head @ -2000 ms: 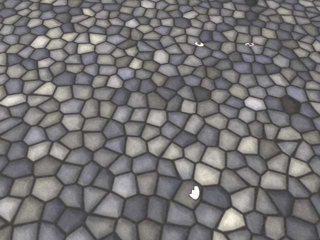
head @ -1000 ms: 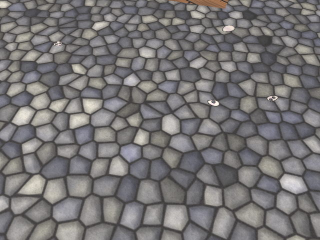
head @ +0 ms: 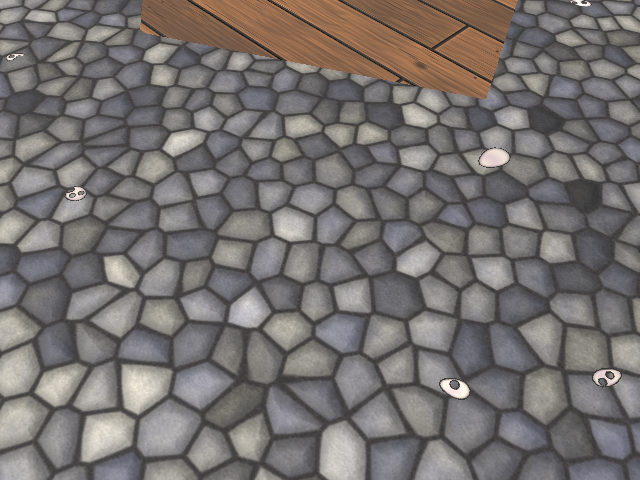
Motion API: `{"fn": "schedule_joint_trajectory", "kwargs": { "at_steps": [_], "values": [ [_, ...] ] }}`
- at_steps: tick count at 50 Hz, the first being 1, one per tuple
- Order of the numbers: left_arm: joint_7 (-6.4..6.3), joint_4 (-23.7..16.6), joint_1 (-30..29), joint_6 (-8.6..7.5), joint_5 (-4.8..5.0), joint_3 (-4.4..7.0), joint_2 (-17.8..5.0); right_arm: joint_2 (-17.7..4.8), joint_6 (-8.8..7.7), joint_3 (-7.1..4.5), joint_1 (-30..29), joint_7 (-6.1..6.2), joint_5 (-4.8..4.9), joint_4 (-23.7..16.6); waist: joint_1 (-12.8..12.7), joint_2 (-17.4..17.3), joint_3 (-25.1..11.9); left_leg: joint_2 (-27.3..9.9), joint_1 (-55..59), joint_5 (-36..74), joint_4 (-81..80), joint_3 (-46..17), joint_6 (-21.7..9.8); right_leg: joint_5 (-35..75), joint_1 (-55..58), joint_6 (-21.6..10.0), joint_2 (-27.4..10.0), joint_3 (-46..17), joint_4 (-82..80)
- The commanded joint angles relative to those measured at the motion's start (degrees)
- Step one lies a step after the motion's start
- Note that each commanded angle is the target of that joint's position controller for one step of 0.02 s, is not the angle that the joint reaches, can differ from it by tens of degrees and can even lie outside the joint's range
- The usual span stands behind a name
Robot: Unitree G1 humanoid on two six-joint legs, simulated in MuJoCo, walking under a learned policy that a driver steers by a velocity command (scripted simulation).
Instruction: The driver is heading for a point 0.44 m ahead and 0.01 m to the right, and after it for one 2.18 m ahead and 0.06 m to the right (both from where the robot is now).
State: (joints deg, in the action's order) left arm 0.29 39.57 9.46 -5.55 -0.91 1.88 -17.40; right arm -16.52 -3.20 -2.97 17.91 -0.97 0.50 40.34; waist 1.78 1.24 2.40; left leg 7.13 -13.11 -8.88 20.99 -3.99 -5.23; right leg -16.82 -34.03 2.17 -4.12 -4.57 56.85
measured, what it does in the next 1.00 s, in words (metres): walks ahead: right foot, then left foot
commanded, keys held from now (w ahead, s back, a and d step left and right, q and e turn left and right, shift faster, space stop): w+q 0.22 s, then w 0.18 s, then w+e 0.60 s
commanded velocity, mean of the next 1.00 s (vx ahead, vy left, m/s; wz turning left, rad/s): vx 0.50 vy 0.00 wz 0.02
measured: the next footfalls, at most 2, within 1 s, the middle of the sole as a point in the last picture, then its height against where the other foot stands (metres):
right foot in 0.24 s outside the picture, level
left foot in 0.72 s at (246, 452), level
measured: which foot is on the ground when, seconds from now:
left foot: down 0.00-0.24, up 0.26-0.70, down 0.72-1.00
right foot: up 0.00-0.22, down 0.24-0.72, up 0.74-1.00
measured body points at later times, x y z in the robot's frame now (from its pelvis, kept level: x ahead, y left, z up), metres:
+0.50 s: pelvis +0.28 -0.04 +0.00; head +0.30 -0.05 +0.45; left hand +0.26 +0.24 -0.11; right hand +0.49 -0.27 -0.10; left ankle +0.30 +0.12 -0.68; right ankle +0.29 -0.15 -0.74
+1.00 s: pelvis +0.52 +0.04 +0.00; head +0.54 +0.04 +0.45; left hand +0.68 +0.32 -0.10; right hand +0.56 -0.25 -0.11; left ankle +0.48 +0.15 -0.74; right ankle +0.62 -0.12 -0.67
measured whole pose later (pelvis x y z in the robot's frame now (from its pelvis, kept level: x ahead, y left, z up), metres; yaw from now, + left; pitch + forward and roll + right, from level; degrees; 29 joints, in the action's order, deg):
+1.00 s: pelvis +0.52 +0.04 +0.00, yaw -3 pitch +1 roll +2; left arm 0.4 41.1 11.4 -1.2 1.3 4.3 -18.6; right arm -15.9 -5.3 -4.3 17.9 -0.4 -0.5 46.2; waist 3.1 2.9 1.5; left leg 1.2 -4.1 -11.9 15.4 8.0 -1.0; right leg -8.4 -38.1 0.8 -5.6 -3.3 54.7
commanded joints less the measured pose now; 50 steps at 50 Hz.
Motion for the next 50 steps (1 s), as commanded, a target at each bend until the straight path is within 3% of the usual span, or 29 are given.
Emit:
{"fn": "schedule_joint_trajectory", "kwargs": {
  "at_steps": [1,4,7,10,11,12,13,14,15,16,17,18,19,21,24,26,31,33,35,36,37,38,39,41,42,44,46,50],
  "values": [
    [-0.41,-3.8,-2.0,0.01,-0.33,0.89,-3.6,-10.3,-0.64,-2.91,-1.6,1.24,0.46,-3.9,-0.9,-3.9,-2.2,-12.9,-1.9,13.8,-8.5,-11.7,-10.1,10.0,0.9,2.4,0.7,1.5,-10.7],
    [0.03,-4.9,-8.0,-0.53,0.31,0.57,-2.8,-10.5,0.1,-3.04,1.0,1.82,0.75,-2.7,1.8,-5.2,-2.4,-11.1,-3.6,8.9,-7.3,-11.1,-7.3,21.1,6.3,2.6,3.7,1.9,-21.8],
    [0.54,-5.9,-10.8,-1.13,1.08,1.2,-4.3,-10.1,0.74,-3.08,3.3,2.01,1.22,-1.5,2.4,-6.1,-2.6,-12.7,0.6,4.8,-4.0,-15.7,-6.2,20.9,7.7,1.7,4.7,0.0,-27.1],
    [0.76,-5.4,-8.5,-1.81,1.38,2.37,-6.5,-9.8,1.27,-3.24,2.6,2.2,0.99,-1.6,0.3,-8.1,-2.9,-14.5,5.0,4.9,1.1,-20.7,-4.9,14.4,11.0,-0.8,4.5,-1.0,-29.7],
    [0.56,-4.4,-4.7,-2.05,1.33,2.98,-7.2,-8.9,1.41,-3.0,1.7,2.11,0.89,-1.9,-2.0,-8.4,-4.1,-13.4,4.5,6.2,4.2,-20.5,-3.8,14.2,16.4,-2.2,4.4,0.0,-32.0],
    [0.24,-3.3,1.2,-2.33,0.6,3.76,-8.8,-6.5,1.25,-2.08,1.6,1.89,0.45,-2.2,-4.8,-7.2,-8.9,-10.8,2.9,7.8,12.2,-17.6,-2.1,13.8,26.1,-4.7,1.1,-1.6,-32.0],
    [-0.15,-2.6,9.5,-2.26,-0.08,4.41,-11.6,-2.8,1.04,-0.72,3.4,1.82,-0.76,-2.9,-7.2,0.2,-17.1,-6.7,-4.0,-3.8,27.9,-12.1,0.0,10.6,40.3,-8.3,-8.7,-12.0,-31.3],
    [0.51,0.5,13.3,-1.38,-0.14,5.57,-15.4,-1.1,0.47,-0.04,11.4,1.75,1.39,-4.0,-3.2,20.0,-20.6,-0.6,-23.7,-25.2,44.3,-6.1,3.1,-4.3,53.4,-17.6,-18.8,-39.2,-37.5],
    [0.91,-0.5,11.6,-1.31,1.31,4.35,-9.4,-6.9,0.4,-0.98,10.3,1.97,1.79,-1.8,-4.9,11.3,-15.2,-4.8,-29.4,-23.0,50.3,-8.2,3.8,-16.0,49.9,-16.4,-18.0,-41.0,-40.2],
    [0.79,-0.7,9.4,-1.06,1.36,3.51,-6.4,-9.2,0.5,-1.68,3.7,1.88,1.33,-2.5,-6.2,5.8,-8.2,-6.3,-30.7,-17.6,51.3,-7.0,4.0,-13.0,43.6,-14.1,-15.4,-31.6,-40.6],
    [0.83,-0.9,7.0,-0.79,0.69,3.08,-5.8,-8.5,0.48,-1.59,0.1,1.96,0.66,-3.2,-5.5,2.0,-5.0,-7.9,-29.3,-14.1,50.1,-5.2,4.2,-5.4,37.7,-13.2,-12.9,-25.1,-41.3],
    [0.83,-0.4,5.8,-0.6,0.46,2.72,-4.8,-7.6,0.18,-1.61,-2.6,1.78,-0.04,-4.0,-5.0,0.9,-2.1,-9.1,-28.9,-11.8,47.1,-4.8,4.2,1.2,33.6,-13.3,-10.8,-20.5,-42.6],
    [0.67,0.0,5.3,-0.72,0.03,2.46,-4.6,-6.6,0.0,-1.51,-2.4,1.39,0.25,-4.4,-3.5,3.5,-1.9,-10.5,-26.5,-10.1,45.1,-4.3,4.2,5.6,30.8,-13.3,-9.8,-17.5,-43.5],
    [0.76,1.0,5.8,-0.93,0.74,2.27,-4.1,-4.8,-0.09,-1.06,-2.0,0.97,0.17,-4.3,-2.6,4.9,-2.4,-11.5,-24.6,-9.7,40.5,-1.8,4.7,11.4,28.9,-14.3,-8.1,-13.9,-45.1],
    [0.56,2.2,6.9,-0.52,1.83,2.92,-6.8,-2.6,-0.79,0.01,-7.2,0.8,-0.86,-6.0,-3.3,3.5,-1.2,-12.1,-24.5,-5.9,29.5,0.7,6.0,16.9,27.2,-15.9,-7.6,-11.2,-47.2],
    [0.24,2.9,8.0,0.06,2.1,3.33,-8.2,-1.7,-1.48,0.52,-11.1,0.42,-0.75,-6.7,-4.4,3.1,-0.9,-11.1,-21.3,0.7,20.8,1.4,6.6,17.9,25.7,-15.0,-6.2,-8.5,-47.3],
    [-0.28,5.3,13.0,1.38,2.8,3.54,-8.9,-3.4,-2.63,0.03,-17.8,-0.53,0.26,-8.1,-5.9,3.6,-0.8,-8.1,-13.5,8.6,9.8,1.2,6.9,16.9,25.9,-13.1,-6.7,-9.3,-44.5],
    [-0.61,5.6,13.1,1.87,2.85,3.78,-9.4,-5.0,-3.06,-0.67,-17.0,-0.59,0.41,-8.1,-4.2,4.4,-1.2,-8.0,-9.4,7.0,6.9,0.7,5.6,15.4,26.9,-11.7,-7.6,-11.4,-42.2],
    [-0.77,5.4,12.6,2.13,2.49,3.39,-8.2,-7.4,-3.19,-2.16,-9.4,0.07,0.0,-5.9,0.3,3.8,-4.9,-8.0,3.8,5.7,3.7,1.7,3.3,19.8,24.2,-9.3,-4.5,-9.7,-34.1],
    [-0.61,4.2,11.4,1.92,1.67,2.3,-5.3,-10.3,-3.2,-3.19,-1.3,0.72,-0.97,-4.9,4.4,0.8,-11.3,-15.1,16.8,4.4,5.1,-4.3,0.3,14.7,17.6,-7.2,-1.1,-7.3,-21.1],
    [-0.81,2.9,16.9,1.23,1.86,0.82,-0.3,-14.9,-2.2,-4.43,4.7,1.03,-1.6,-4.0,4.3,-12.4,-19.9,-28.5,35.5,-3.8,3.5,-23.4,-6.7,-3.8,-0.6,-3.2,6.2,0.3,-1.6],
    [-0.97,2.5,17.2,0.92,2.92,1.31,-3.0,-12.0,-1.75,-3.81,6.1,0.68,-1.03,-3.0,4.4,-16.9,-20.2,-31.6,33.8,-14.8,-2.3,-35.9,-9.0,-16.6,-8.5,-2.7,5.1,-2.2,9.3],
    [-0.95,2.2,13.9,1.13,3.67,2.61,-7.0,-8.6,-1.75,-2.77,3.4,0.63,-0.54,-2.8,4.1,-11.7,-12.4,-29.5,27.4,-18.4,-4.0,-30.2,-7.3,-12.5,-11.5,-2.8,2.3,-3.5,13.5],
    [-0.93,1.6,9.4,1.92,2.69,2.91,-6.4,-4.8,-1.95,-1.58,-2.8,0.3,-0.83,-2.6,1.5,-7.2,-4.2,-24.9,15.2,-8.8,-7.3,-17.6,-5.4,-5.1,-9.3,-2.6,-0.8,-1.8,11.6],
    [-0.77,1.4,9.6,2.5,2.53,3.09,-5.5,-3.9,-2.31,-1.37,-4.8,0.27,-1.21,-2.2,-0.4,-8.9,-2.8,-23.7,11.2,-4.2,-8.8,-13.6,-5.2,-2.8,-6.8,-2.5,-2.2,-2.0,10.0],
    [-0.46,1.3,9.6,3.65,2.61,2.83,-3.3,-3.6,-2.98,-1.67,-6.7,0.27,-1.11,-1.4,-1.7,-8.4,-1.2,-22.3,6.6,2.0,-11.6,-7.0,-5.1,0.2,-4.1,-2.0,-3.0,-1.3,8.5],
    [-0.32,0.0,7.5,4.19,2.3,2.67,-2.4,-5.1,-3.54,-2.31,-6.6,0.46,-1.04,-0.3,-2.1,-6.6,-0.3,-22.8,5.9,6.8,-13.1,-3.1,-6.0,3.7,-5.5,-1.3,-3.5,-1.5,5.3],
    [0.95,-2.1,1.8,3.81,2.18,2.06,-1.4,-7.4,-3.27,-3.06,-5.7,0.97,-0.89,1.6,-0.6,-4.5,0.6,-21.5,7.1,11.8,-13.8,5.5,-5.1,15.0,-4.4,-1.5,-3.0,0.3,-7.6]
  ]
}}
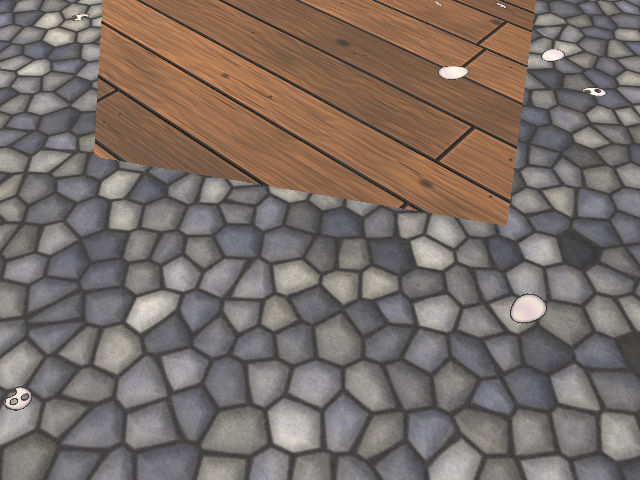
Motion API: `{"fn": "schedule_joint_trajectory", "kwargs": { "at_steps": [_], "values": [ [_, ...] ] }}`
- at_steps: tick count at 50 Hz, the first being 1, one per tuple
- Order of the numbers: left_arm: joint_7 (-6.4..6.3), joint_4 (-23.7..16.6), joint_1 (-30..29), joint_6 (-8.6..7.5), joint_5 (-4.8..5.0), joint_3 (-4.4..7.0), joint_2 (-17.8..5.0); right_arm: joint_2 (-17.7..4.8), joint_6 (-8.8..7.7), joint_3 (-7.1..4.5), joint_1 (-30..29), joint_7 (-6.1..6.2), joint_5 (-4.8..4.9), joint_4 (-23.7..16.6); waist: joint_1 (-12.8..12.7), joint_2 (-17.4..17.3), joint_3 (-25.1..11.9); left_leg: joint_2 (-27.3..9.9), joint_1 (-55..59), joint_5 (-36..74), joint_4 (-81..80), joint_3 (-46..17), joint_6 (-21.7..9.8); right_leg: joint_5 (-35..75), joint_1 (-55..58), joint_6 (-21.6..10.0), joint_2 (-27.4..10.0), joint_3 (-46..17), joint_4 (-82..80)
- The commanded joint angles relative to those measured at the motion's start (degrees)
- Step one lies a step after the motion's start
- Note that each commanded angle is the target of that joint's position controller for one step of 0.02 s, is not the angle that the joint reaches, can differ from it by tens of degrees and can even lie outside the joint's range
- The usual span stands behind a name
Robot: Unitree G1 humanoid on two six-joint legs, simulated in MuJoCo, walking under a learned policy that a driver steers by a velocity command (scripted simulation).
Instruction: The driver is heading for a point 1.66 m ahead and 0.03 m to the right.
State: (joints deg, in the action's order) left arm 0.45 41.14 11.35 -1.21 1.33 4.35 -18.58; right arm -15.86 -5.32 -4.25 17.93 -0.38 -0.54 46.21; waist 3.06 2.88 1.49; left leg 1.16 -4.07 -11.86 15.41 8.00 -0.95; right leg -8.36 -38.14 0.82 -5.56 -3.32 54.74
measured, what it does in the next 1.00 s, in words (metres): walks ahead: right foot, then left foot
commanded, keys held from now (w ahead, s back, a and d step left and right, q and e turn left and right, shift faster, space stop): w+e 0.28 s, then w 0.02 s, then w+q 0.70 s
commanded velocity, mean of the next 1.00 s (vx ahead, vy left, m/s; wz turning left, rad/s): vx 0.50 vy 0.00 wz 0.00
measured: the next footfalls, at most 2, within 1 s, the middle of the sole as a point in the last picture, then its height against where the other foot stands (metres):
right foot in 0.22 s outside the picture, level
left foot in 0.78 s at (312, 418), level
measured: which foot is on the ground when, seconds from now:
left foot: down 0.00-0.24, up 0.26-0.76, down 0.78-1.00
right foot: up 0.00-0.20, down 0.22-0.80, up 0.82-1.00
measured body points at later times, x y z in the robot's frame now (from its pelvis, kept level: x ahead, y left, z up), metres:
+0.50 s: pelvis +0.27 -0.08 +0.00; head +0.29 -0.10 +0.45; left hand +0.41 +0.16 -0.11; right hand +0.36 -0.38 -0.11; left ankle +0.43 +0.07 -0.67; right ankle +0.24 -0.15 -0.75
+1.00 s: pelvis +0.57 -0.06 +0.00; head +0.61 -0.05 +0.45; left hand +0.72 +0.21 -0.10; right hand +0.67 -0.34 -0.11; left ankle +0.59 +0.01 -0.75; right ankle +0.63 -0.24 -0.67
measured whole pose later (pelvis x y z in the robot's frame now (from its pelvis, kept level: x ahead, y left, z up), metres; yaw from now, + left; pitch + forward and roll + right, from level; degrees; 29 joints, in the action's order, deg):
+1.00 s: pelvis +0.57 -0.06 +0.00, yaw +4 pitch +2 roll +0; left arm 0.0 40.6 9.1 -5.5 -0.8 2.4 -17.2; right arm -16.2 -3.0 -3.2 17.4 -1.1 0.5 41.4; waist 1.7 1.5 2.5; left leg 6.8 -13.6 -9.0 21.5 -3.7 -5.0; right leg -16.2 -34.6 2.0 -5.3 -4.8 58.1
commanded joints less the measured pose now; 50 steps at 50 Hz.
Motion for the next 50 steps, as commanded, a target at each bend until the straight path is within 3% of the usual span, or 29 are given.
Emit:
{"fn": "schedule_joint_trajectory", "kwargs": {
  "at_steps": [1,6,8,9,10,11,12,13,14,15,16,17,18,22,28,33,36,37,38,39,40,41,42,43,45,46,47,48,50],
  "values": [
    [1.21,-4.3,-2.2,-0.69,-0.09,-0.61,0.0,-8.7,-0.97,-1.94,-5.1,0.52,0.31,-3.9,-1.1,-5.8,1.9,-15.4,-1.7,15.0,-8.3,-4.9,-9.0,8.7,0.6,-0.4,-1.3,0.1,-8.6],
    [2.67,-8.3,-10.1,-0.54,-0.04,-0.66,-0.9,-11.3,0.41,-2.83,-1.2,0.68,1.7,-1.4,0.9,-5.2,4.0,-17.6,5.5,17.3,-6.1,-0.6,-7.1,6.7,0.6,-3.2,0.0,3.5,-17.2],
    [2.97,-9.3,-10.0,-0.33,-0.26,-0.04,-2.1,-12.7,1.23,-3.25,-1.0,0.8,2.18,-1.0,-0.4,-6.3,2.6,-17.9,8.4,30.9,-0.8,1.3,-5.9,1.1,3.9,-5.2,2.5,6.3,-18.5],
    [2.93,-9.2,-7.7,-0.1,-0.41,0.64,-3.3,-13.7,1.64,-3.51,-1.1,0.97,2.44,-1.0,-2.1,-7.4,0.3,-17.6,9.0,41.1,4.5,2.3,-5.3,-2.0,8.4,-6.4,4.7,8.2,-18.5],
    [2.73,-7.8,-1.3,0.12,-0.35,1.89,-5.3,-14.0,2.14,-3.55,-1.7,1.12,2.69,-1.1,-6.1,-7.2,-3.5,-16.4,7.6,48.1,14.0,4.0,-4.2,-2.2,17.3,-8.1,7.5,9.8,-20.4],
    [1.94,-5.0,8.8,0.51,-0.11,3.91,-8.8,-12.7,2.25,-2.9,-1.5,1.39,2.44,-1.4,-11.0,-5.6,-8.7,-14.1,0.2,45.1,27.3,5.4,-2.1,0.5,32.8,-10.3,9.4,8.8,-22.8],
    [0.64,-3.8,14.3,1.04,0.34,5.49,-14.8,-7.5,1.79,-1.1,1.2,1.3,0.03,-3.4,-10.5,6.0,-13.5,-9.1,-20.4,11.7,47.9,5.7,1.3,-1.0,51.7,-16.2,-3.0,-12.2,-24.2],
    [1.03,-6.2,11.9,-0.04,0.38,5.06,-17.1,-4.0,-0.13,0.66,2.2,0.71,-0.18,-6.1,-6.8,12.3,-22.4,1.4,-36.4,-23.3,62.6,-6.7,3.1,-13.2,61.6,-26.1,-14.0,-44.2,-35.0],
    [1.53,-6.3,11.6,-0.95,0.02,3.44,-11.4,-9.8,-1.59,-0.72,-4.5,-0.02,2.08,-6.8,-10.3,4.0,-19.3,-2.0,-42.5,-19.7,64.6,-13.6,1.9,-15.3,59.7,-22.6,-13.1,-40.4,-38.5],
    [1.52,-5.6,9.9,-1.61,-0.29,2.58,-8.8,-9.9,-2.38,-0.56,-6.5,-0.35,3.17,-7.4,-9.1,2.9,-11.9,-4.5,-43.6,-14.5,61.1,-12.4,0.5,-11.8,52.4,-20.1,-11.3,-31.4,-38.5],
    [1.38,-5.6,6.0,-1.88,-0.44,1.87,-6.8,-8.9,-2.53,-0.35,-5.8,0.07,2.26,-6.1,-6.3,-1.9,-7.9,-7.4,-40.2,-10.0,55.8,-11.9,0.3,-5.3,43.9,-17.7,-9.1,-24.2,-38.4],
    [1.18,-6.1,2.7,-2.07,-1.01,1.01,-4.4,-9.0,-2.0,-0.64,-4.9,0.33,1.21,-5.0,-4.4,-1.5,-5.6,-9.3,-36.3,-6.9,51.8,-11.8,0.6,2.0,37.7,-16.4,-7.4,-19.0,-39.4],
    [1.03,-6.4,1.3,-2.34,-1.79,0.69,-3.9,-8.9,-1.2,-0.69,-3.3,0.11,1.18,-4.3,-3.0,0.9,-5.3,-10.2,-32.2,-5.3,51.0,-11.9,1.0,7.4,33.1,-16.5,-6.9,-16.9,-40.5],
    [0.62,-3.7,2.2,-3.9,-1.81,0.86,-5.2,-6.2,1.19,-0.06,-4.2,0.23,1.12,-3.6,-2.6,-0.3,-2.4,-10.5,-32.6,2.7,44.0,-10.9,3.0,15.2,28.2,-16.2,-5.7,-7.2,-45.1],
    [-0.18,-0.2,4.4,-4.39,-2.03,0.73,-5.9,-4.1,0.65,0.86,-12.4,-0.94,1.87,-5.3,-6.4,-0.3,1.9,-7.5,-32.4,21.4,24.8,-10.0,2.0,10.4,30.8,-11.9,-4.4,2.7,-48.8],
    [-0.49,3.2,7.5,-3.12,-1.28,1.15,-6.3,-3.7,0.42,1.24,-17.5,-2.76,1.84,-8.3,-8.3,-1.2,4.1,-5.4,-37.4,16.8,17.6,-9.2,-0.7,16.5,42.9,-10.9,-8.2,5.4,-45.6],
    [-1.36,3.3,6.2,-1.77,-0.99,1.71,-8.0,-5.0,0.62,0.65,-15.4,-3.6,1.49,-9.5,-5.8,1.0,1.0,-1.9,-32.9,7.4,17.1,-5.1,-3.5,39.6,47.3,-9.0,-8.9,7.5,-37.0],
    [-1.82,3.1,5.7,-1.28,-1.01,1.9,-8.8,-6.5,0.91,-0.13,-11.9,-3.5,1.38,-9.2,-3.7,2.2,-2.0,0.3,-27.8,4.3,17.8,-3.2,-4.6,50.1,47.7,-8.1,-8.5,8.3,-31.1],
    [-2.27,2.8,4.8,-0.72,-1.02,1.78,-9.0,-8.8,1.08,-1.46,-4.8,-3.17,1.37,-7.7,0.4,1.9,-6.3,2.6,-17.8,5.1,16.2,-2.1,-6.3,54.8,45.1,-6.6,-6.9,10.2,-20.8],
    [-2.79,2.0,4.9,-0.82,-1.31,1.24,-8.2,-12.4,1.38,-3.07,4.2,-2.37,1.5,-6.2,4.9,-1.1,-11.7,-0.6,-0.8,8.0,14.8,-9.2,-9.3,44.5,33.8,-4.4,-5.0,10.9,-6.0],
    [-1.66,-0.4,11.9,-2.4,-2.81,-1.26,-1.0,-18.6,1.37,-4.54,8.2,-1.87,1.86,-5.9,1.1,-15.3,-19.6,-16.1,23.6,1.3,14.2,-38.4,-20.7,0.3,7.4,-0.1,5.5,9.5,17.1],
    [-0.56,0.0,8.8,-4.62,-2.19,-1.49,-2.5,-14.1,1.17,-3.23,9.8,-1.78,2.1,-6.2,3.6,-12.9,-25.6,-20.0,30.2,-6.3,4.4,-56.2,-23.4,-24.5,-2.8,-0.4,10.2,-1.5,24.5],
    [0.4,-1.8,2.5,-6.08,0.49,-0.45,-6.2,-11.3,1.17,-2.28,7.6,-1.48,1.55,-6.3,4.7,-9.8,-17.4,-18.3,25.0,-8.0,2.5,-47.6,-19.5,-20.4,-8.1,-1.8,6.1,-4.0,25.3],
    [0.42,-3.0,-1.6,-6.75,0.37,-0.72,-5.8,-9.9,1.28,-1.77,3.5,-1.36,1.44,-7.0,3.2,-3.8,-10.1,-15.8,15.2,-4.6,1.4,-40.1,-16.5,-15.4,-7.3,-2.8,3.4,-2.6,20.3],
    [-0.17,-3.0,-1.4,-6.6,-1.93,-0.11,-6.2,-7.9,1.25,-0.94,-1.6,-1.21,1.0,-8.7,-1.0,-3.4,-3.4,-12.2,0.3,12.5,-0.1,-31.6,-15.6,-11.6,-0.4,-1.6,0.4,-2.0,11.8],
    [-0.14,-3.1,1.0,-5.96,-2.08,0.04,-5.6,-7.9,1.46,-0.84,-3.3,-0.97,0.67,-9.5,-3.4,-5.9,-4.3,-11.2,-2.5,12.3,-1.3,-30.5,-16.1,-10.4,2.1,-0.6,0.1,-2.2,9.6],
    [-0.47,-2.3,1.5,-5.16,-2.42,-0.08,-4.6,-7.1,1.47,-0.77,-4.5,-0.81,0.9,-9.9,-3.8,-3.7,-3.8,-9.1,-5.1,12.0,-2.9,-28.3,-15.0,-8.7,3.3,-0.1,-0.3,-1.3,8.3],
    [-0.58,-2.7,2.5,-4.59,-2.19,-0.25,-4.0,-9.2,1.34,-1.26,-4.5,-0.44,0.78,-9.9,-4.6,-7.0,-3.6,-10.2,-8.0,16.0,-3.1,-27.5,-16.6,-8.0,3.8,1.4,0.2,-0.5,5.8],
    [-0.82,-3.7,-0.9,-4.15,-2.45,-0.67,-3.4,-9.7,1.31,-1.52,-3.4,0.2,1.33,-9.5,-3.4,-5.9,-1.5,-8.0,-11.4,18.9,-3.3,-23.5,-15.6,-2.9,4.2,3.4,0.6,0.3,-2.3]
  ]
}}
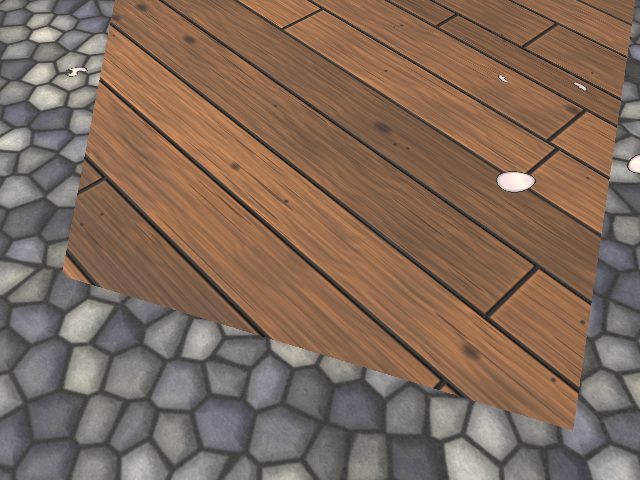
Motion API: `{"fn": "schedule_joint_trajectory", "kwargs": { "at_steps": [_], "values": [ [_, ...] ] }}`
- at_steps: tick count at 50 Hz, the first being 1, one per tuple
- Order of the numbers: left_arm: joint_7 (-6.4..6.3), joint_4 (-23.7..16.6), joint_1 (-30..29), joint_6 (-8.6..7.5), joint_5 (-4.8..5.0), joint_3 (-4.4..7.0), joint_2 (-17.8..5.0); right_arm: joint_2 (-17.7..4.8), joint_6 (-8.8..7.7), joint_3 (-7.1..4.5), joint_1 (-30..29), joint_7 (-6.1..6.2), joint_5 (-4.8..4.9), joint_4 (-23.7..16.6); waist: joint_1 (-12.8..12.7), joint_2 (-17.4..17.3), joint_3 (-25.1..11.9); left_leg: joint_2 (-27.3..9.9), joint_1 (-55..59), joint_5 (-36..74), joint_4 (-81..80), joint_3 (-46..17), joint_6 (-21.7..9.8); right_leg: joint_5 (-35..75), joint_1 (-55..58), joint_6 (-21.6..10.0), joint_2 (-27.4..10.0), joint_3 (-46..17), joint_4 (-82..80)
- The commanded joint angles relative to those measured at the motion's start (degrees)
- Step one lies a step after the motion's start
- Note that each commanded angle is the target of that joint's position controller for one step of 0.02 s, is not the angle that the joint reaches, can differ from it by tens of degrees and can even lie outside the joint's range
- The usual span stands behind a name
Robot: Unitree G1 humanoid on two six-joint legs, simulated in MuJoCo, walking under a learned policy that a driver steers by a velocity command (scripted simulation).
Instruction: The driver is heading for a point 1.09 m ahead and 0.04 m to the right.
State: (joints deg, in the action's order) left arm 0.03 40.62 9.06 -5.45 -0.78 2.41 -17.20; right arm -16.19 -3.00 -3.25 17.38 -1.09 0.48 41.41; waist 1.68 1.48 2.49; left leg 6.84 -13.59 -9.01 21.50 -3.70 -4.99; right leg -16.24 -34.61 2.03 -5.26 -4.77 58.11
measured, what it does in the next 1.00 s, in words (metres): walks ahead: right foot, then left foot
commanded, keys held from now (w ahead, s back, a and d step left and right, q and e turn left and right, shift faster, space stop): w+q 0.18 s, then w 0.40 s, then w+e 0.42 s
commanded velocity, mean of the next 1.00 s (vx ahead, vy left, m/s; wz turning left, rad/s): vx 0.50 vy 0.00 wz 0.10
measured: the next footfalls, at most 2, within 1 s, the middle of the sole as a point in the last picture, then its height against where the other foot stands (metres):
right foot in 0.24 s outside the picture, level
left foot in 0.74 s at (243, 436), level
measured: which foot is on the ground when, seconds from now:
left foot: down 0.00-0.26, up 0.28-0.72, down 0.74-1.00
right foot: up 0.00-0.22, down 0.24-0.74, up 0.76-1.00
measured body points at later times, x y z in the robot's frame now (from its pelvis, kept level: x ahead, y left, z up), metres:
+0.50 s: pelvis +0.28 -0.05 +0.00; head +0.31 -0.06 +0.45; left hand +0.27 +0.23 -0.11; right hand +0.49 -0.28 -0.10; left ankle +0.32 +0.12 -0.68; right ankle +0.29 -0.15 -0.74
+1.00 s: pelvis +0.54 +0.05 +0.00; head +0.56 +0.06 +0.45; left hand +0.64 +0.34 -0.11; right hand +0.62 -0.22 -0.11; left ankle +0.51 +0.15 -0.74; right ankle +0.61 -0.10 -0.67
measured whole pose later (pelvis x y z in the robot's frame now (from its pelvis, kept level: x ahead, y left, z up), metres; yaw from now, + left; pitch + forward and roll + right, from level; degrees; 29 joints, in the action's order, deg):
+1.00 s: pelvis +0.54 +0.05 +0.00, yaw +2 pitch +1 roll +2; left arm -0.1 45.1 13.1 -1.5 1.5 4.2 -18.4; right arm -15.1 -5.5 -4.0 16.8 -0.7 -0.8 45.8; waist 1.9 2.9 1.4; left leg 1.5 -6.7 -10.9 16.8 8.1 -1.6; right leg -11.9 -36.9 0.8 -5.9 -3.6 59.8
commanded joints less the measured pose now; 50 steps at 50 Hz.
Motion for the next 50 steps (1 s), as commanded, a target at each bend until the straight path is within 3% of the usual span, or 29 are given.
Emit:
{"fn": "schedule_joint_trajectory", "kwargs": {
  "at_steps": [1,3,6,9,11,12,13,14,15,16,17,19,21,22,25,29,33,35,36,37,38,39,40,41,42,43,45,49,50],
  "values": [
    [-0.45,-3.7,-1.2,0.01,-0.28,0.88,-3.6,-10.1,-0.77,-2.76,-2.3,1.31,0.36,-4.4,-1.3,-4.5,-2.4,-12.1,-3.4,12.8,-9.2,-10.3,-10.2,9.5,2.4,2.6,1.2,2.2,-11.1],
    [-0.13,-4.8,-6.1,-0.45,-0.06,0.46,-2.5,-10.3,-0.33,-2.87,-0.1,1.78,0.74,-3.6,1.1,-5.2,-2.5,-10.6,-3.8,9.8,-8.1,-9.7,-8.2,18.0,5.3,2.9,3.3,2.4,-20.2],
    [0.52,-5.9,-9.8,-1.01,1.02,0.79,-3.6,-10.5,0.34,-3.04,2.7,2.06,1.11,-2.5,2.6,-6.2,-2.9,-12.0,-1.2,4.5,-5.9,-13.5,-7.0,21.3,8.0,2.5,5.1,1.2,-26.7],
    [0.97,-5.8,-8.6,-1.66,1.34,1.89,-6.1,-9.9,0.82,-3.06,2.7,2.34,1.09,-2.3,0.9,-7.8,-3.1,-14.3,3.9,2.3,-0.8,-19.2,-5.6,16.2,9.9,0.5,4.9,-0.9,-30.0],
    [0.9,-3.8,-1.8,-2.18,1.03,2.78,-7.2,-8.1,1.0,-2.6,1.8,2.24,0.57,-2.5,-2.6,-8.7,-5.1,-13.4,4.8,6.0,4.8,-18.8,-3.9,14.4,17.9,-2.3,4.7,1.1,-32.5],
    [0.63,-3.0,4.2,-2.52,0.0,3.46,-9.0,-5.2,0.8,-1.47,2.4,1.95,0.13,-2.7,-5.3,-6.4,-10.6,-10.5,2.7,6.4,14.6,-15.7,-2.1,12.9,28.4,-5.1,0.3,-2.1,-32.1],
    [0.38,-2.2,10.8,-2.42,-1.18,4.47,-13.4,-1.6,0.41,-0.3,8.3,1.89,0.3,-3.5,-4.9,4.7,-18.7,-3.4,-11.9,-6.8,33.1,-8.9,1.7,6.6,47.8,-12.1,-11.2,-20.2,-33.0],
    [1.15,0.8,15.2,-1.63,0.23,5.15,-14.0,-2.5,-0.09,0.05,12.1,1.92,1.47,-3.5,-4.4,18.5,-20.5,-1.7,-25.5,-24.9,46.7,-5.7,3.5,-9.1,53.3,-18.2,-18.3,-41.8,-40.0],
    [1.28,-0.2,12.7,-1.54,1.3,3.76,-8.9,-7.7,-0.17,-1.07,8.3,1.91,1.73,-2.8,-5.8,10.0,-12.9,-4.7,-30.3,-21.4,51.6,-8.0,3.6,-17.2,48.2,-16.4,-16.4,-39.1,-42.1],
    [1.13,-0.5,9.8,-1.11,1.04,3.06,-6.7,-8.9,-0.12,-1.41,2.2,1.87,1.21,-3.8,-6.2,5.0,-7.1,-6.6,-30.9,-16.8,51.9,-6.1,3.6,-13.4,41.7,-14.3,-13.9,-29.9,-42.1],
    [1.11,-0.6,7.5,-0.83,0.46,2.6,-5.9,-8.3,-0.3,-1.33,-1.3,1.83,0.45,-4.8,-5.5,2.6,-3.7,-8.0,-29.9,-13.5,49.4,-4.8,3.5,-6.3,35.8,-13.7,-11.4,-23.8,-43.2],
    [0.94,0.0,5.9,-0.85,-0.05,1.86,-4.4,-6.6,-0.53,-1.32,-2.3,1.31,0.18,-5.2,-3.3,4.0,-1.7,-10.8,-26.0,-9.6,43.9,-3.7,3.5,3.9,29.5,-13.4,-8.3,-16.8,-45.3],
    [1.07,0.9,6.4,-1.12,0.64,1.57,-3.4,-4.7,-0.28,-1.02,-1.7,1.12,-0.05,-4.5,-2.8,3.4,-2.6,-11.4,-24.2,-7.9,40.8,-1.6,3.6,10.0,28.7,-13.2,-6.1,-12.0,-47.1],
    [0.99,1.4,6.7,-1.21,0.84,2.04,-5.6,-3.7,-0.26,-0.63,-2.1,1.02,0.06,-5.2,-2.1,5.4,-2.4,-11.8,-24.7,-7.0,37.7,-1.1,4.2,12.2,28.0,-14.5,-7.4,-11.3,-47.9],
    [0.62,2.8,7.8,-0.73,1.21,2.56,-7.4,-2.5,-0.76,0.21,-7.9,0.72,-0.27,-6.5,-3.8,2.6,-1.4,-12.6,-24.8,0.3,26.5,0.5,5.4,16.0,28.2,-14.8,-6.8,-6.8,-49.6],
    [0.44,5.1,11.3,0.02,1.94,2.5,-8.3,-1.9,-1.43,0.57,-14.9,-0.08,0.2,-7.9,-6.4,2.6,-0.3,-10.7,-20.5,10.3,14.7,2.6,5.6,18.6,28.6,-13.1,-5.5,-1.9,-49.5],
    [0.15,7.4,14.9,1.36,2.48,2.54,-8.8,-2.9,-2.35,0.14,-19.6,-1.01,0.57,-9.9,-6.5,2.9,1.2,-9.0,-18.3,8.3,8.6,2.0,4.3,20.2,32.2,-12.2,-7.8,-5.0,-46.2],
    [-0.22,7.6,14.1,1.99,2.49,2.98,-10.1,-4.8,-2.82,-0.67,-16.6,-1.07,0.44,-9.3,-3.7,3.6,-0.3,-7.9,-12.1,5.7,5.9,2.4,3.1,25.2,33.2,-11.0,-8.3,-6.0,-42.4],
    [-0.35,7.5,13.1,2.12,2.54,2.91,-10.1,-6.4,-2.93,-1.61,-11.3,-0.73,0.19,-7.7,-0.4,3.2,-3.4,-7.0,-3.4,6.1,3.8,3.4,1.8,31.8,31.8,-9.7,-6.5,-4.4,-36.7],
    [-0.34,6.9,12.7,1.97,2.0,2.27,-8.5,-9.2,-2.88,-2.93,-3.1,-0.08,-0.4,-5.7,3.6,2.3,-9.5,-9.5,10.4,7.3,5.1,1.8,-0.1,31.1,26.3,-7.9,-3.4,-2.4,-26.4],
    [-0.38,4.7,12.4,1.68,0.06,0.67,-3.9,-13.9,-2.44,-4.08,7.4,0.78,-1.28,-4.5,7.1,-6.4,-19.5,-22.3,27.4,8.5,7.4,-11.3,-3.5,11.3,14.3,-5.3,1.7,0.8,-7.5],
    [-0.26,4.5,20.3,0.79,1.89,-0.4,0.0,-15.0,-1.81,-4.07,7.7,0.31,-1.39,-3.5,3.0,-21.1,-25.6,-32.0,37.9,-4.9,0.1,-34.0,-10.9,-18.1,-2.6,-3.2,7.5,0.1,7.6],
    [-0.31,5.4,16.8,0.63,3.2,1.27,-6.6,-9.3,-1.67,-2.78,5.9,0.3,-0.76,-3.8,4.5,-13.1,-18.7,-29.6,32.2,-12.9,-3.0,-32.4,-9.1,-16.0,-7.7,-3.1,4.2,-3.2,13.4],
    [-0.26,4.2,12.1,0.65,3.57,2.0,-8.1,-7.0,-1.81,-2.0,2.6,0.4,-0.26,-3.6,4.0,-10.4,-11.2,-27.6,25.2,-11.6,-4.3,-23.6,-7.1,-10.5,-9.7,-3.3,2.1,-2.1,13.5],
    [-0.48,4.0,10.2,0.92,3.09,1.99,-7.1,-5.8,-2.01,-1.52,-0.9,0.24,-0.49,-3.5,2.2,-7.0,-7.7,-25.3,18.4,-6.5,-6.2,-18.1,-6.1,-6.1,-7.5,-2.9,0.2,-1.2,12.0],
    [-0.56,4.0,9.3,1.46,2.36,2.23,-6.3,-4.0,-2.27,-1.13,-3.5,0.01,-0.79,-3.2,0.7,-6.4,-4.5,-23.0,13.2,-2.5,-8.4,-13.1,-5.5,-3.2,-5.9,-2.7,-1.0,-1.2,9.7],
    [-0.26,4.0,11.1,2.67,2.6,1.96,-3.5,-3.9,-3.15,-1.42,-5.7,0.01,-1.29,-2.3,-1.9,-8.2,-3.4,-22.4,7.7,3.6,-11.5,-7.3,-6.2,-0.3,-1.5,-1.9,-2.6,-1.2,8.1],
    [-0.12,1.9,6.6,3.97,2.04,2.04,-2.5,-4.9,-3.92,-2.15,-5.4,0.65,-1.24,0.2,-2.0,-4.8,-0.4,-21.6,6.3,12.9,-13.8,2.2,-6.0,6.9,-5.1,-1.0,-2.8,-1.5,1.8],
    [0.23,1.1,5.6,3.87,2.05,1.74,-1.7,-6.4,-3.77,-2.48,-5.4,0.82,-1.29,0.7,-2.2,-5.6,-0.4,-21.9,6.6,12.1,-14.3,3.6,-6.1,10.4,-4.9,-0.9,-2.9,-1.1,-2.2]
  ]
}}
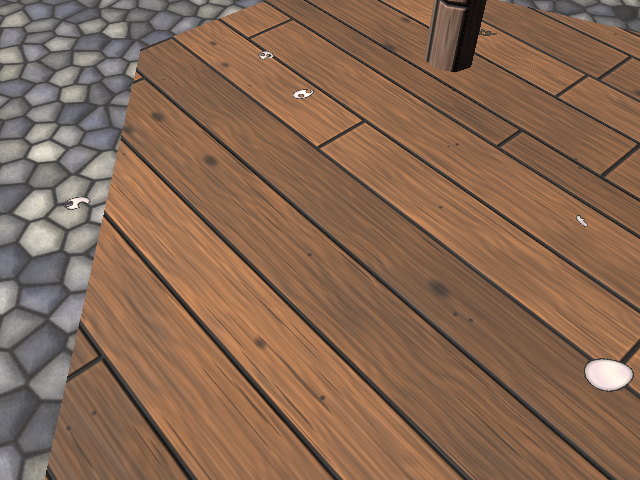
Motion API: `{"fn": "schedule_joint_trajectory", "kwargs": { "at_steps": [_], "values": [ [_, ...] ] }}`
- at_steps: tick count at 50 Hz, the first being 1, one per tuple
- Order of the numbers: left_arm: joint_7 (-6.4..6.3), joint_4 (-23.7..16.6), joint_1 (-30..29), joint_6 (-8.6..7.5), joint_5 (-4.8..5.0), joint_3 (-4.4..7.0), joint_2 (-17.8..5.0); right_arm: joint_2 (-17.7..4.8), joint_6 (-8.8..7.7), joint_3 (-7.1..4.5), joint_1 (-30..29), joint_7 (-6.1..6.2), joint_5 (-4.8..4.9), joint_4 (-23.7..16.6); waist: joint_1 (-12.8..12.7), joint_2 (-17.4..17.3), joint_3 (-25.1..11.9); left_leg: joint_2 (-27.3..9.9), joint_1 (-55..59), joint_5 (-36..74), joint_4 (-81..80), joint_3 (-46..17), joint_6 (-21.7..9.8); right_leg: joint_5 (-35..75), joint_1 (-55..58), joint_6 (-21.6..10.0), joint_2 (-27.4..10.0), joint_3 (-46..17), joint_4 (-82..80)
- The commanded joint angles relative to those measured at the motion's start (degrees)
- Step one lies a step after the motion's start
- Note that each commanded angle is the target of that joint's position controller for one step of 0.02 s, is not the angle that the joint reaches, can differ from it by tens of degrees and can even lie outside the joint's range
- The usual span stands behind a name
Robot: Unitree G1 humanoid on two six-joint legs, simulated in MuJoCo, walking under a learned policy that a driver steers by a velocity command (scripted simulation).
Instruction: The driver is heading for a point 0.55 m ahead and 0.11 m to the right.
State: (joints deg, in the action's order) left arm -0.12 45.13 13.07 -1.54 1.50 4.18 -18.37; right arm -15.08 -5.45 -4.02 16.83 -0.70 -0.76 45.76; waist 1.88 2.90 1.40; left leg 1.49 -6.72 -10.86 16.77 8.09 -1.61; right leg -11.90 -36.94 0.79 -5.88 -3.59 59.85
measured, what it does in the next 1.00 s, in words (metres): walks ahead, turning right: right foot, then left foot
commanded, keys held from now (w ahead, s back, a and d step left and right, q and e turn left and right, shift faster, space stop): w+e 0.50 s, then w+q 0.08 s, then no key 0.42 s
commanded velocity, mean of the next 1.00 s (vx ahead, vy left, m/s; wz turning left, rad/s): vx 0.39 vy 0.00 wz -0.35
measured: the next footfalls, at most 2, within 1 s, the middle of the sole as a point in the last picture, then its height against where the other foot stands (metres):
right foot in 0.26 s outside the picture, level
left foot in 0.74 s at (344, 414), level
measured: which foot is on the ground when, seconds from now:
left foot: down 0.00-0.28, up 0.30-0.72, down 0.74-1.00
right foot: up 0.00-0.24, down 0.26-0.78, up 0.80-1.00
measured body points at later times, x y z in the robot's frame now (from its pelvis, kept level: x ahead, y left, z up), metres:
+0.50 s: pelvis +0.26 -0.09 +0.00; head +0.29 -0.11 +0.45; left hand +0.42 +0.16 -0.10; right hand +0.36 -0.40 -0.10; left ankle +0.39 +0.08 -0.67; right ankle +0.26 -0.15 -0.74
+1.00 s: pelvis +0.49 -0.10 -0.01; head +0.52 -0.11 +0.44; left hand +0.68 +0.12 -0.14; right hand +0.53 -0.38 -0.13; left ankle +0.60 -0.04 -0.75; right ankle +0.44 -0.25 -0.72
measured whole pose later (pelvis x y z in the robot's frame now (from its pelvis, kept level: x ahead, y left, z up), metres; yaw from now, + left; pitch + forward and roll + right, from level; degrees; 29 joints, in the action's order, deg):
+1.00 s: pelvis +0.49 -0.10 -0.01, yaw -21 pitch +0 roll +1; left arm -2.2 45.1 12.7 1.7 -0.1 2.8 -15.8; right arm -12.8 -2.3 -1.1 6.8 -1.5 -1.2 47.4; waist 0.3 1.3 3.9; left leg 2.7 -19.7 -6.0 25.2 1.5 -2.4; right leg -22.7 -22.1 3.5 -2.6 -4.2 43.2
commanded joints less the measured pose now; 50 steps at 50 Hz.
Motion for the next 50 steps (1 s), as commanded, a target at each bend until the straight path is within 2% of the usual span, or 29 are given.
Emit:
{"fn": "schedule_joint_trajectory", "kwargs": {
  "at_steps": [1,6,9,11,12,13,14,15,16,17,18,20,22,25,28,31,35,36,37,38,39,40,41,42,43,44,45,47,50],
  "values": [
    [0.77,-3.7,0.2,-0.21,-0.25,-0.16,-0.4,-7.9,-1.17,-1.88,-4.9,0.61,0.0,-3.4,-1.9,-6.3,0.9,-16.0,-0.3,14.0,-10.0,-6.2,-9.1,9.2,-1.7,0.2,-2.2,-1.7,-7.4],
    [2.63,-7.6,-9.5,-0.45,-0.33,-0.77,-0.1,-10.5,0.02,-2.69,-1.2,1.25,1.09,-1.0,1.5,-4.5,3.8,-17.2,4.9,15.0,-9.6,-0.3,-7.5,13.7,-0.9,-1.9,-0.8,2.7,-19.9],
    [3.36,-9.8,-11.8,-0.23,-0.37,-0.33,-1.3,-11.9,1.28,-3.26,0.0,1.3,2.04,0.2,1.2,-5.3,3.9,-18.5,10.7,23.2,-5.2,1.6,-6.0,7.7,-0.5,-4.2,0.9,5.2,-23.0],
    [3.45,-10.0,-8.4,0.15,-0.5,0.82,-3.3,-13.7,2.15,-3.72,-0.7,1.57,2.5,0.1,-1.6,-7.3,0.2,-18.2,12.5,42.2,3.8,3.4,-4.6,1.6,6.8,-6.6,4.9,8.9,-23.1],
    [3.26,-8.6,-1.8,0.32,-0.33,2.08,-5.2,-14.0,2.7,-3.73,-1.6,1.7,2.74,-0.1,-5.7,-7.1,-3.5,-16.8,10.9,48.3,13.5,4.9,-3.5,1.3,15.7,-8.2,7.7,10.5,-24.9],
    [2.46,-5.8,8.2,0.65,-0.15,4.16,-8.9,-12.7,2.79,-3.1,-1.4,1.94,2.51,-0.4,-10.5,-5.3,-8.7,-14.4,3.3,43.8,27.1,6.0,-1.2,4.0,31.1,-10.5,9.5,9.0,-27.6],
    [1.27,-4.9,12.6,0.97,0.24,6.03,-16.2,-6.8,2.04,-1.07,2.7,1.67,0.0,-3.1,-8.3,8.4,-13.9,-7.9,-20.3,7.2,49.2,5.8,2.7,2.0,52.2,-18.4,-4.4,-15.4,-29.1],
    [1.66,-7.2,11.2,-0.05,0.16,5.27,-16.4,-4.4,-0.11,0.39,2.3,1.01,0.17,-4.5,-6.5,10.1,-22.7,1.3,-33.7,-24.4,61.3,-7.8,3.8,-9.8,60.6,-26.4,-13.4,-44.1,-40.5],
    [2.14,-7.2,10.5,-0.97,-0.34,3.67,-11.3,-9.6,-1.59,-0.91,-5.0,0.29,2.7,-5.7,-9.4,3.2,-18.0,-2.1,-39.8,-20.6,63.1,-13.3,2.2,-10.4,57.9,-22.4,-12.6,-39.3,-44.1],
    [2.14,-7.0,8.2,-1.63,-0.5,3.08,-9.4,-9.5,-2.44,-0.77,-7.4,0.18,3.37,-6.7,-8.0,1.8,-11.2,-4.4,-40.8,-15.3,59.4,-12.7,0.8,-7.2,50.5,-20.2,-10.6,-31.7,-44.0],
    [2.07,-7.4,4.2,-1.72,-0.37,2.3,-7.1,-9.0,-2.55,-0.83,-8.0,0.76,1.8,-5.7,-5.5,-3.2,-6.3,-6.8,-37.4,-11.1,54.1,-12.4,0.5,-1.0,41.9,-17.3,-7.5,-24.4,-44.2],
    [1.55,-9.2,-0.2,-1.94,-1.4,1.65,-5.5,-9.7,-1.58,-1.4,-5.3,0.91,0.54,-5.1,-1.5,0.6,-4.5,-8.8,-29.8,-7.0,48.7,-13.2,1.7,9.7,31.7,-17.4,-5.2,-19.3,-45.8],
    [1.0,-9.4,-0.5,-2.19,-1.21,1.79,-5.8,-8.2,-0.49,-1.32,-4.9,0.89,0.08,-4.8,-0.7,-0.9,-4.4,-8.3,-27.4,-4.4,44.6,-12.1,3.2,13.2,27.6,-17.3,-3.3,-15.6,-47.3],
    [-0.11,-8.2,2.7,-2.27,-0.78,2.26,-7.5,-6.4,0.19,-0.64,-10.5,1.02,-0.16,-6.7,-2.3,-0.5,-1.9,-6.7,-29.1,4.2,33.5,-11.4,5.6,15.9,25.0,-16.4,-1.7,-12.2,-47.8],
    [-0.53,-6.7,4.2,-2.3,-0.84,1.61,-6.1,-4.4,-0.23,0.43,-14.5,0.05,0.44,-6.7,-4.8,1.7,-1.3,-5.6,-25.3,16.6,20.7,-10.1,5.5,11.4,24.8,-13.4,0.1,-7.4,-48.3],
    [-0.56,-4.2,7.6,-2.27,-0.92,1.45,-6.3,-5.0,-0.95,0.56,-19.2,-0.81,0.58,-8.2,-6.9,1.4,1.0,-4.3,-23.7,21.1,15.2,-9.6,3.9,14.8,26.6,-12.6,-1.4,-7.8,-46.7],
    [-1.09,-2.5,8.1,-1.1,-1.31,1.4,-6.3,-6.9,-1.89,-0.21,-17.2,-1.71,-0.12,-8.0,-5.4,2.6,-1.1,-2.3,-21.8,15.4,10.8,-9.8,0.3,26.8,34.7,-10.3,-3.5,-10.2,-37.8],
    [-1.18,-2.6,6.9,-0.87,-1.27,1.4,-6.4,-7.6,-1.99,-0.55,-14.1,-1.64,-0.31,-7.0,-3.5,3.0,-2.3,-1.5,-18.3,14.7,9.5,-9.1,-0.7,31.3,35.3,-9.4,-3.0,-10.2,-34.5],
    [-1.21,-2.9,5.6,-0.74,-1.15,1.17,-5.9,-8.5,-2.2,-0.99,-9.4,-1.39,-0.82,-5.5,-0.7,2.2,-4.9,-1.2,-11.2,20.8,6.6,-7.9,-2.0,35.6,34.8,-7.8,-0.4,-9.0,-28.7],
    [-1.21,-4.1,5.8,-0.76,-1.92,0.4,-4.0,-11.2,-2.44,-1.41,-4.0,-1.09,-1.71,-4.9,1.0,-1.6,-11.9,-8.1,2.0,39.9,10.1,-13.9,-4.8,26.8,29.6,-5.3,3.1,-7.3,-18.1],
    [-1.05,-2.8,15.2,-1.09,-1.8,-0.76,-0.6,-13.2,-1.66,-1.6,-0.3,-0.84,-2.31,-4.3,-0.8,-14.0,-21.1,-22.0,22.0,55.4,13.4,-29.6,-15.6,-4.6,13.8,-0.5,10.1,-4.6,2.0],
    [-0.73,-1.1,18.1,-0.91,-1.25,-0.58,-2.8,-8.2,-0.77,-0.51,2.2,-1.33,-0.49,-2.8,-0.1,-16.0,-26.5,-25.0,24.4,49.3,10.9,-38.3,-18.3,-28.0,9.3,0.9,11.1,-7.8,8.6],
    [-0.72,-1.5,13.7,-0.13,-0.4,0.5,-6.8,-7.5,-0.04,-0.13,-1.0,-1.52,0.87,-3.3,0.4,-10.8,-20.2,-23.0,18.0,35.1,8.4,-35.3,-15.9,-26.8,6.5,1.5,8.5,-8.5,12.1],
    [-1.28,-3.1,5.3,1.15,-1.17,0.6,-6.4,-5.8,0.86,0.65,-5.7,-1.49,0.35,-3.7,0.5,-4.5,-12.2,-18.0,8.9,24.4,4.3,-29.0,-10.8,-23.8,5.7,1.4,6.3,-4.5,8.8],
    [-1.53,-3.6,6.2,2.2,-1.01,0.46,-5.2,-5.4,1.11,1.16,-9.9,-1.4,-0.01,-4.1,-2.5,-8.1,-8.6,-19.0,1.4,19.9,2.6,-28.5,-12.4,-20.8,7.3,2.3,4.5,-4.4,6.5],
    [-1.85,-3.1,7.2,3.31,-1.33,0.47,-4.5,-4.8,1.38,1.36,-13.1,-1.32,-0.04,-4.2,-4.0,-10.1,-6.1,-17.2,-5.2,14.8,0.3,-26.4,-12.0,-18.7,10.9,3.0,2.3,-3.7,0.7],
    [-1.97,-2.4,7.8,3.72,-1.33,0.36,-3.7,-4.8,1.82,1.27,-14.3,-1.27,-0.47,-3.9,-4.3,-11.9,-4.5,-13.7,-9.7,12.6,-1.1,-22.1,-10.5,-17.7,14.8,3.4,2.6,-2.2,-4.8],
    [-2.46,-1.3,8.0,3.36,-1.57,-0.25,-1.3,-5.7,2.32,0.97,-14.3,-0.81,-0.72,-3.2,-4.1,-11.5,-6.2,-12.0,-10.6,16.4,-0.6,-18.6,-10.3,-15.1,19.3,3.4,3.3,0.3,-13.0],
    [-2.27,-0.2,7.0,3.09,-1.79,-0.34,-0.9,-6.6,2.78,0.89,-13.3,-0.09,-0.02,-1.5,-3.8,-9.1,-9.5,-12.8,-10.2,12.1,-0.2,-17.7,-10.3,-3.1,26.1,2.4,3.3,1.1,-22.9]
  ]
}}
